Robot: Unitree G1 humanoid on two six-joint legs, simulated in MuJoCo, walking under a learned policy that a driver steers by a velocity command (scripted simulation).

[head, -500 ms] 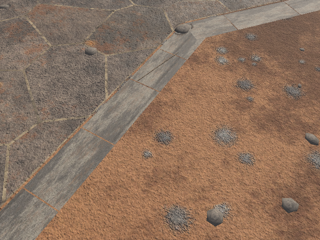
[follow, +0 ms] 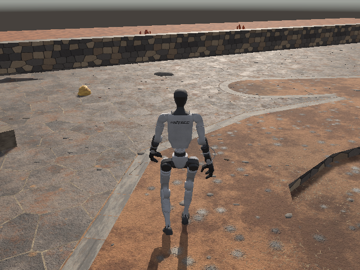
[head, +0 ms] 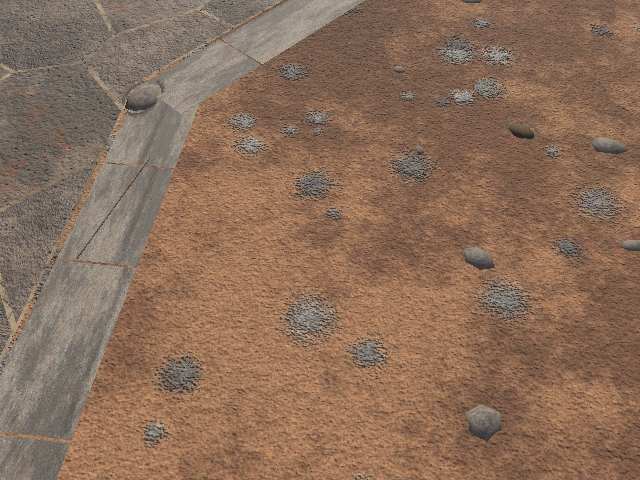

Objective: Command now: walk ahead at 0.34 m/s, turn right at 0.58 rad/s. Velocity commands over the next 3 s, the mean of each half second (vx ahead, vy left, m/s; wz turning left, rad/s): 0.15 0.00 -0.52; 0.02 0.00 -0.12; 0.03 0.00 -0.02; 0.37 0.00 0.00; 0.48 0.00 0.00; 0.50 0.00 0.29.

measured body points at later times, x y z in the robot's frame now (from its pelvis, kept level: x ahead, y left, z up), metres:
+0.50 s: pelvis +0.15 +0.02 +0.02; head +0.18 +0.02 +0.47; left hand +0.28 +0.28 -0.11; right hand +0.23 -0.27 -0.09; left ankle +0.22 +0.11 -0.71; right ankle +0.08 -0.05 -0.72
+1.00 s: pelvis +0.15 +0.02 +0.03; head +0.15 +0.02 +0.48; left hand +0.29 +0.25 -0.11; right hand +0.15 -0.25 -0.11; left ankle +0.22 +0.11 -0.72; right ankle +0.09 -0.08 -0.72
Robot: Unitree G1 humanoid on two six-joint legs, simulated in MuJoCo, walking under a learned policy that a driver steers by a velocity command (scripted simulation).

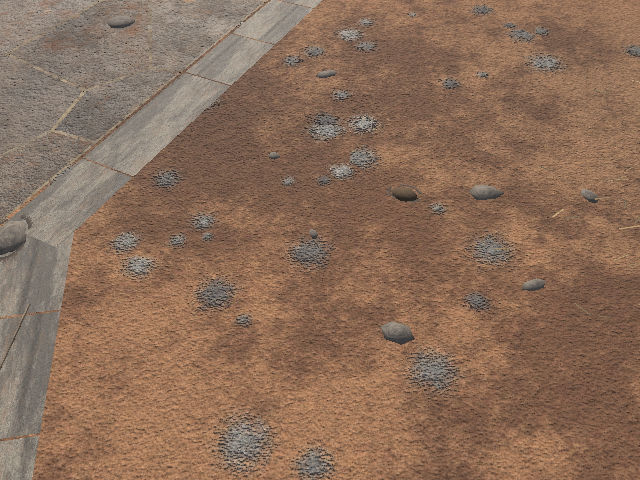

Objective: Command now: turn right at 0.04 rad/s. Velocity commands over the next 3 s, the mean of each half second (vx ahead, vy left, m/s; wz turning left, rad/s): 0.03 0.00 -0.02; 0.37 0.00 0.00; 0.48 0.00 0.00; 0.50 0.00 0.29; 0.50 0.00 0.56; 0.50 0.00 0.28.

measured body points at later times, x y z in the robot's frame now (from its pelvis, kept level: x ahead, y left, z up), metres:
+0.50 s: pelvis +0.02 -0.01 +0.00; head +0.01 -0.01 +0.45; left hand +0.01 +0.24 -0.16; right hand +0.03 -0.26 -0.16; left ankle +0.04 +0.10 -0.74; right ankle -0.03 -0.11 -0.74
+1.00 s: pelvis +0.21 +0.04 +0.00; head +0.23 +0.06 +0.44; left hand +0.35 +0.27 -0.14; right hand +0.10 -0.18 -0.14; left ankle +0.08 +0.10 -0.74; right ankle +0.34 -0.08 -0.69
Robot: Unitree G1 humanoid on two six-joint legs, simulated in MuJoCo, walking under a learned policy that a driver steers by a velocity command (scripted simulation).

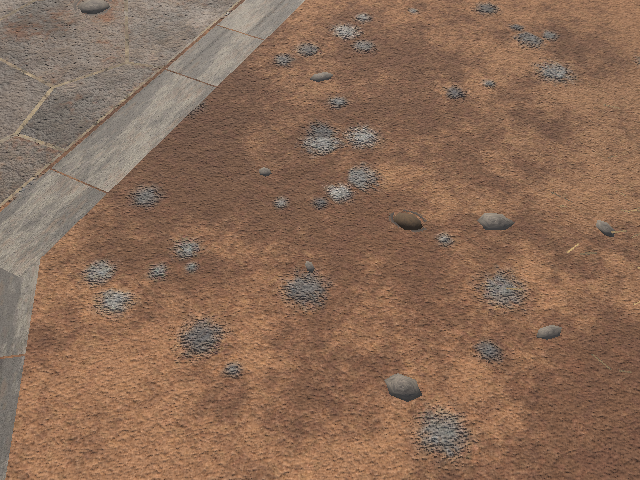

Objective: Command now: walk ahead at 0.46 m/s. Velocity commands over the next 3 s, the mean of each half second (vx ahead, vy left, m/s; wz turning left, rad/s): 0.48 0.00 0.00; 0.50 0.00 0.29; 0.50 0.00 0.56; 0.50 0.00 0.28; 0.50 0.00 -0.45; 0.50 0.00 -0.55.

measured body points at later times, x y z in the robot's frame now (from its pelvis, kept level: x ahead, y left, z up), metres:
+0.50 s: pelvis +0.28 -0.02 +0.01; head +0.31 -0.03 +0.45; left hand +0.21 +0.21 -0.14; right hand +0.42 -0.25 -0.13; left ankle +0.44 +0.13 -0.68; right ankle +0.22 -0.07 -0.74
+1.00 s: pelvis +0.57 +0.03 +0.01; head +0.59 +0.05 +0.46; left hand +0.68 +0.30 -0.12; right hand +0.57 -0.23 -0.13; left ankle +0.53 +0.08 -0.74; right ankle +0.71 -0.13 -0.67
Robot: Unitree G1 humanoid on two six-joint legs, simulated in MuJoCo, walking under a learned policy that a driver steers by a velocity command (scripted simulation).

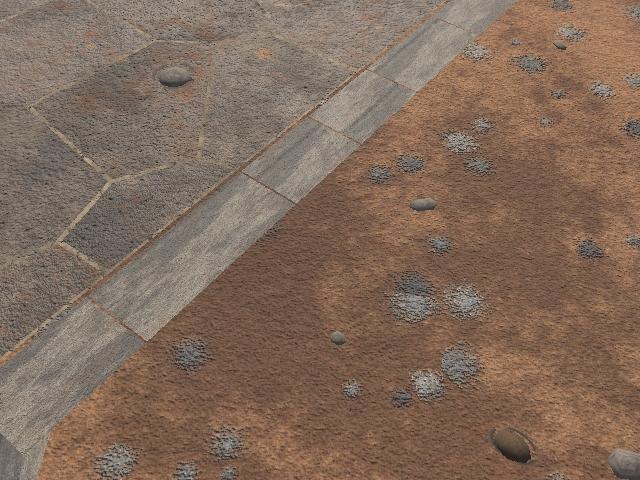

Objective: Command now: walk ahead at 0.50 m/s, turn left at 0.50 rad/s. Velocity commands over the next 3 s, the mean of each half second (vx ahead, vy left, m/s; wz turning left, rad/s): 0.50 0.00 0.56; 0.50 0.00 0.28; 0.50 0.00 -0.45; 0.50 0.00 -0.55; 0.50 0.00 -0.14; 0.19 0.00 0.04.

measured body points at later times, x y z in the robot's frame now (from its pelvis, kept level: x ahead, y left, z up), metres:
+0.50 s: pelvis +0.27 -0.04 +0.00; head +0.30 -0.05 +0.45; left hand +0.24 +0.23 -0.12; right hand +0.46 -0.27 -0.13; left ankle +0.27 +0.09 -0.66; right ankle +0.28 -0.13 -0.75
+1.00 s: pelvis +0.49 +0.10 +0.00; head +0.50 +0.12 +0.45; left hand +0.43 +0.36 -0.14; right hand +0.66 -0.11 -0.12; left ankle +0.46 +0.15 -0.75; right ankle +0.56 -0.04 -0.66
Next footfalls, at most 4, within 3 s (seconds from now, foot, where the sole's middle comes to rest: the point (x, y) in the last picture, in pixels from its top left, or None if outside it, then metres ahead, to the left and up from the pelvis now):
0.24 right None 0.32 -0.13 -0.78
0.78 left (227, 474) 0.50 0.17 -0.78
1.34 right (256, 332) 0.82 0.12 -0.78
1.86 left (189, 233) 1.13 0.30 -0.78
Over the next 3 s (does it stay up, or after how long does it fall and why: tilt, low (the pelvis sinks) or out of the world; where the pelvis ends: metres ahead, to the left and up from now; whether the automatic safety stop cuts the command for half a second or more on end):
stays up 1.42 0.11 -0.01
